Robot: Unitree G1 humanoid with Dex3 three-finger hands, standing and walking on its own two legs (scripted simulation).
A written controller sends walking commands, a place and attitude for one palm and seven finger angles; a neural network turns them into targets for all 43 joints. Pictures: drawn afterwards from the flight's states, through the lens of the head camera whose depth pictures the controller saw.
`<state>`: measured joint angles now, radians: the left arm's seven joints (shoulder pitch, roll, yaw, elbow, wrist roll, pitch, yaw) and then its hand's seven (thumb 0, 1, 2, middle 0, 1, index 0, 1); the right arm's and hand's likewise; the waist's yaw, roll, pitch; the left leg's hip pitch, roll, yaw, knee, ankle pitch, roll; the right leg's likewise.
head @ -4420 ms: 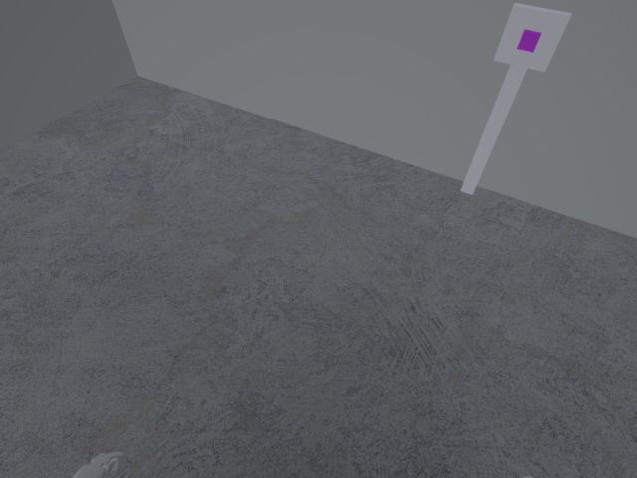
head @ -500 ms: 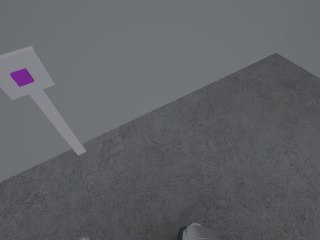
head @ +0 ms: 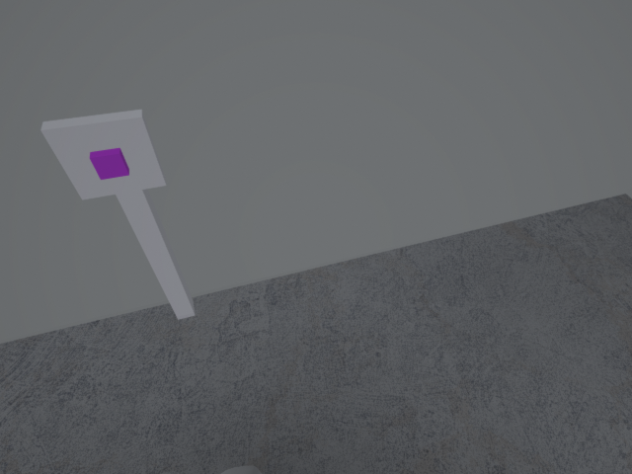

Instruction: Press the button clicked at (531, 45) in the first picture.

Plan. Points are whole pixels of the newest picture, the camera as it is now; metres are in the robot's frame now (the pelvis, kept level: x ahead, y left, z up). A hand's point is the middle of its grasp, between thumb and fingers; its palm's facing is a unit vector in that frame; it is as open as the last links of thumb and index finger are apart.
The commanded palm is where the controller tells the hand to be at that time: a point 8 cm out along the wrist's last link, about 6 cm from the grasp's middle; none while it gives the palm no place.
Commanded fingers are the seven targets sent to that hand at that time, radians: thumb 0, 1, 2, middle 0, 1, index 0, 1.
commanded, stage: turn to face it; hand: left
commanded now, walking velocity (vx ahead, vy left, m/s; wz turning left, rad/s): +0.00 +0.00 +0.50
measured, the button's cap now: (110, 163) +0.68 +0.47 -0.04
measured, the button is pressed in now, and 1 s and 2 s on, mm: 0 0 0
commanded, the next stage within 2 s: take the last steps up to it in 0.50 s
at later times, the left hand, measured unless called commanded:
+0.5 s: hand out of the picture +0.05 +0.20 -0.15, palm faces +0.22 -0.93 -0.30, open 7.4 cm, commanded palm none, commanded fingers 0.00 0.90 0.90 -0.20 -0.30 -0.20 -0.30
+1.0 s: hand out of the picture -0.11 +0.19 -0.18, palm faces +0.39 -0.90 -0.20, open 7.4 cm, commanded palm none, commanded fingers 0.00 0.90 0.90 -0.20 -0.30 -0.20 -0.30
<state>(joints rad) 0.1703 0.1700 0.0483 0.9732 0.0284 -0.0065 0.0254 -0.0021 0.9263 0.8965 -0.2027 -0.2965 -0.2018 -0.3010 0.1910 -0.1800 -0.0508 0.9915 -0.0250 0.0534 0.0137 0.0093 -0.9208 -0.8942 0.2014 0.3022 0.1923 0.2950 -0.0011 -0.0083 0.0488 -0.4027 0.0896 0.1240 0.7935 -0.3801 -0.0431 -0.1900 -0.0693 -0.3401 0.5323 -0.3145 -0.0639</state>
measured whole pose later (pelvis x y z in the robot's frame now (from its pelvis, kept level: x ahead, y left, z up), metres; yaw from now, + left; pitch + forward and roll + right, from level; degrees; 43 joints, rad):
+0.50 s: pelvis +0.01 -0.02 -0.01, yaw +11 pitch -1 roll +0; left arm 0.19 0.20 0.05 0.93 0.02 0.02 0.02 0.01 0.91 0.90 -0.20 -0.30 -0.20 -0.30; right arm 0.17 -0.23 -0.07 0.95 -0.02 0.05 0.01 0.01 -0.91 -0.89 0.21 0.30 0.20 0.30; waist -0.01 0.05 0.06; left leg -0.36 0.01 -0.01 0.64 -0.31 -0.02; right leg -0.27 -0.05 -0.07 0.59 -0.30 0.03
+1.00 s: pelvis +0.01 +0.03 +0.00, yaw +19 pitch -1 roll -1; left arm 0.39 0.22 0.06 1.11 0.03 0.04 0.00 0.01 0.91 0.90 -0.20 -0.30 -0.20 -0.30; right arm 0.22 -0.18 -0.04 0.99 -0.03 -0.02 0.01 0.01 -0.91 -0.89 0.20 0.30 0.19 0.30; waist 0.04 -0.03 0.02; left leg -0.18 0.03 0.11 0.52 -0.32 0.04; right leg -0.34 -0.11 -0.11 0.84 -0.45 0.02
